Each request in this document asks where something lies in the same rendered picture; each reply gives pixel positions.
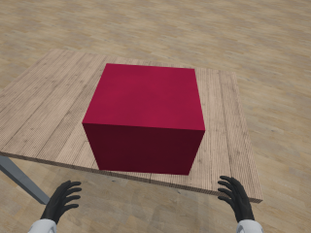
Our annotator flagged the carton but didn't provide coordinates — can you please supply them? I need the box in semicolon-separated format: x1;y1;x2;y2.
82;63;206;176

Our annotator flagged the robot right forearm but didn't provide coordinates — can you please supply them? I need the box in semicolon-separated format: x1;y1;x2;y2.
236;219;264;233

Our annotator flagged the table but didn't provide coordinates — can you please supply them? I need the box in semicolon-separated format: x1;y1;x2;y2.
0;48;263;205

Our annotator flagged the robot left forearm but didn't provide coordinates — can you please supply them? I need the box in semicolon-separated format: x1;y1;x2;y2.
27;218;57;233

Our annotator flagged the robot right hand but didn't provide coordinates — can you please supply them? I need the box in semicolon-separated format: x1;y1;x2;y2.
218;176;255;223

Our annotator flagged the robot left hand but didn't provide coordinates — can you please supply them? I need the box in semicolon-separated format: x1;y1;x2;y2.
40;180;82;225

